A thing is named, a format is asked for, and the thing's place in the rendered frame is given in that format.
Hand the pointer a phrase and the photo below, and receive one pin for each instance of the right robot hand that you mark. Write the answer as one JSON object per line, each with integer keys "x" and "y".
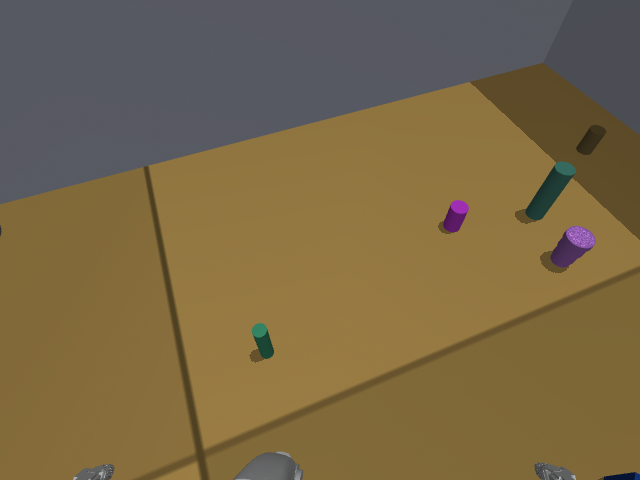
{"x": 550, "y": 472}

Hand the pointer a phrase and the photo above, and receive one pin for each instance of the left robot hand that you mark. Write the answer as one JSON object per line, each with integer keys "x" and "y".
{"x": 102, "y": 472}

